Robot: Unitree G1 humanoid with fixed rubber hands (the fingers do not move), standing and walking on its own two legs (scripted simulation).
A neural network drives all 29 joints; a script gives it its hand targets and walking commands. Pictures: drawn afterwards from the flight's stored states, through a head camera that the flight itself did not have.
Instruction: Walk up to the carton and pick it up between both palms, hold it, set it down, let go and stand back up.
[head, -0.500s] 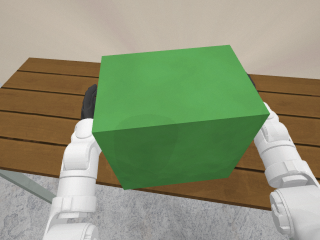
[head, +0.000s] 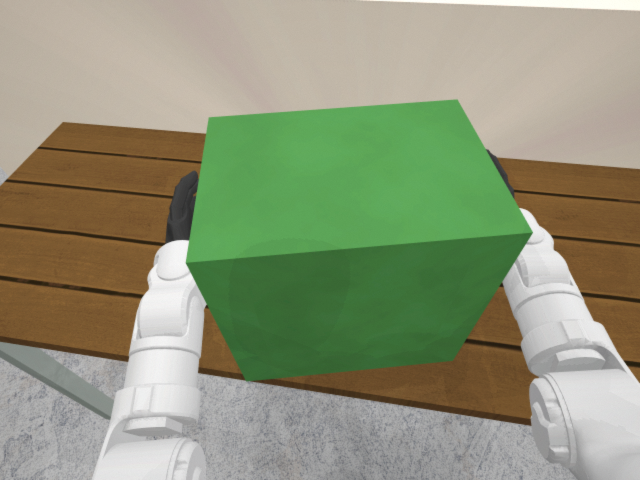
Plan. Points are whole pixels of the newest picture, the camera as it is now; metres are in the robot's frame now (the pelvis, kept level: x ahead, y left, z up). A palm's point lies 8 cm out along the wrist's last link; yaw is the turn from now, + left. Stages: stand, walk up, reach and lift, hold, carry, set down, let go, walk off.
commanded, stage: reach and lift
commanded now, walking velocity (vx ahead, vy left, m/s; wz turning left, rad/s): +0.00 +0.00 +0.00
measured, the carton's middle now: (343, 251) +0.38 +0.00 +0.07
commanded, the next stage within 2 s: none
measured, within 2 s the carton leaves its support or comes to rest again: leaves its support in 0.70 s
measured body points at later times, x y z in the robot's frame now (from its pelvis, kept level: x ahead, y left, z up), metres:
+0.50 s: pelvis +0.02 +0.01 +0.00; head +0.02 +0.01 +0.46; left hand +0.38 +0.20 +0.11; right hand +0.43 -0.19 +0.11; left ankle -0.01 +0.16 -0.74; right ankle +0.05 -0.09 -0.75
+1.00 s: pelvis +0.01 +0.01 +0.00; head -0.01 +0.02 +0.45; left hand +0.36 +0.21 +0.13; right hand +0.42 -0.17 +0.14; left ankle -0.01 +0.16 -0.75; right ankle +0.05 -0.09 -0.75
